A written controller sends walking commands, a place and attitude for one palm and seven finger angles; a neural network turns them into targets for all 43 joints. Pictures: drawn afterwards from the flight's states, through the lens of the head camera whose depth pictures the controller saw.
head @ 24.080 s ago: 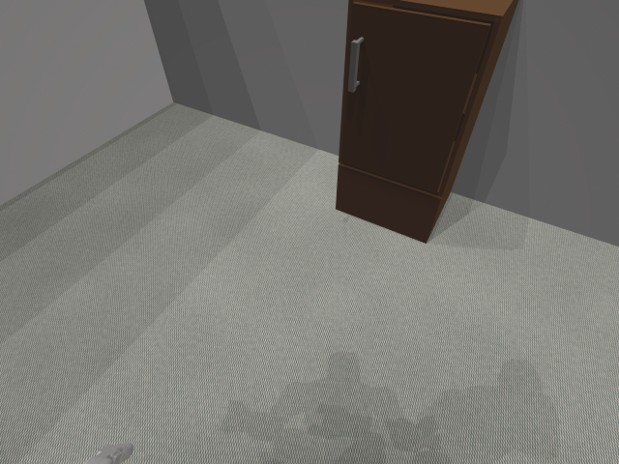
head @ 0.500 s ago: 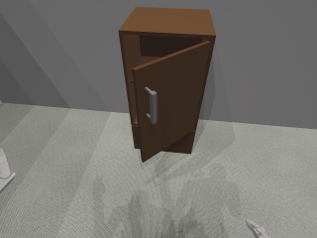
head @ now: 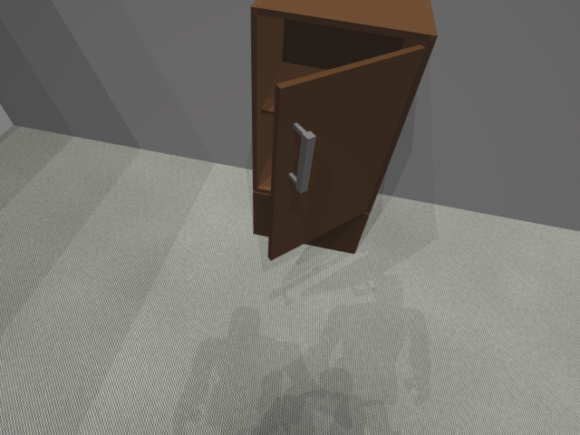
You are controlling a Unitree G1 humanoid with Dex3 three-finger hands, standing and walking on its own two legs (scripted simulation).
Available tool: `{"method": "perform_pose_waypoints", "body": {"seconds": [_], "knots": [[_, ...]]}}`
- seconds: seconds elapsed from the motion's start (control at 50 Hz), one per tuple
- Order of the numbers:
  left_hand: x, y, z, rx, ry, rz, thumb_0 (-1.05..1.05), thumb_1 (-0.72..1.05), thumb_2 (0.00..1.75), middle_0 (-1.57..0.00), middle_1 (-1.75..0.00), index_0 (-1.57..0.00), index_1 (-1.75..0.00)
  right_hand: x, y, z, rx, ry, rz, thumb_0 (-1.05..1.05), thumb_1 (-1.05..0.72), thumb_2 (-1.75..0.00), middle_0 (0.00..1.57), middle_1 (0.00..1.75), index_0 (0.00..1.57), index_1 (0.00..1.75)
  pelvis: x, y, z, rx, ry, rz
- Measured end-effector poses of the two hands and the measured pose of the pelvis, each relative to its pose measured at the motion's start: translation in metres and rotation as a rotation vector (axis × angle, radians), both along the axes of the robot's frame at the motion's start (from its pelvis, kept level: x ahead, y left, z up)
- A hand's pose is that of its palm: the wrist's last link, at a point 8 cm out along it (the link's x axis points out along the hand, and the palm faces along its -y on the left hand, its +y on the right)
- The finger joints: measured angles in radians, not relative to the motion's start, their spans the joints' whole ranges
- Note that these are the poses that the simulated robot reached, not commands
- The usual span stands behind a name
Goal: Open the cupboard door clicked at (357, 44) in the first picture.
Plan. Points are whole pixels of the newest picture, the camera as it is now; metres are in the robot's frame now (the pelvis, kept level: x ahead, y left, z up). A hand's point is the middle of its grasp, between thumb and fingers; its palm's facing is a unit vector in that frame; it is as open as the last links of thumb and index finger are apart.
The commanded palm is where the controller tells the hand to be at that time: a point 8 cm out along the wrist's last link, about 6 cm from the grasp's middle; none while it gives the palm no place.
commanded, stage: let the arm hang, fingers relaxed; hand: left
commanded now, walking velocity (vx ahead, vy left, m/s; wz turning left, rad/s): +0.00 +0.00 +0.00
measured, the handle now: (299, 159) +0.67 +0.02 -0.05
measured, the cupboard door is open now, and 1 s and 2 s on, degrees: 45 45 45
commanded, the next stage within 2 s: look to check the result in 0.70 s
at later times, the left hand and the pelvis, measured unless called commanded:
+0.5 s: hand out of the picture +0.06 +0.21 -0.16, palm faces -0.01 -0.97 -0.25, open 7.4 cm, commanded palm none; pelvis +0.02 +0.01 +0.01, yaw -1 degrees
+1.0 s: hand out of the picture +0.09 +0.20 -0.16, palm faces -0.01 -0.97 -0.25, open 7.4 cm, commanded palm none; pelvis +0.06 +0.00 +0.01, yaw -1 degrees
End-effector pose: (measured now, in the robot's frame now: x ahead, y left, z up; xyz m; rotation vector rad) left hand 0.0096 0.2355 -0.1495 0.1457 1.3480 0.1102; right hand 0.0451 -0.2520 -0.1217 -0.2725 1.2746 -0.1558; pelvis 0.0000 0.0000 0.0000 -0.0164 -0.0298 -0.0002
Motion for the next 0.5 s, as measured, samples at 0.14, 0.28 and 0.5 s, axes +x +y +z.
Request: {"method": "perform_pose_waypoints", "body": {"seconds": [0.14, 0.28, 0.5], "knots": [[-0.042, 0.029, 0.016, 0.085, 0.128, 0.041, 0.00, 0.93, 0.90, -0.21, -0.30, -0.20, -0.30, -0.038, 0.012, -0.015, 0.046, 0.109, -0.053, 0.00, -0.90, -0.90, 0.20, 0.30, 0.20, 0.30, 0.002, 0.006, 0.003, 0.002, 0.000, -0.001], [-0.028, 0.044, 0.024, 0.133, 0.114, 0.038, 0.00, 0.91, 0.90, -0.20, -0.30, -0.20, -0.30, -0.045, 0.020, -0.021, 0.072, 0.125, -0.079, 0.00, -0.90, -0.90, 0.20, 0.30, 0.20, 0.30, 0.007, 0.009, 0.004, 0.007, -0.002, -0.008], [0.044, 0.025, 0.020, 0.086, -0.022, -0.011, 0.00, 0.91, 0.90, -0.20, -0.30, -0.20, -0.30, -0.016, 0.017, -0.016, 0.062, 0.076, -0.085, 0.00, -0.90, -0.90, 0.20, 0.30, 0.20, 0.30, 0.024, 0.009, 0.006, 0.016, 0.006, -0.015]]}}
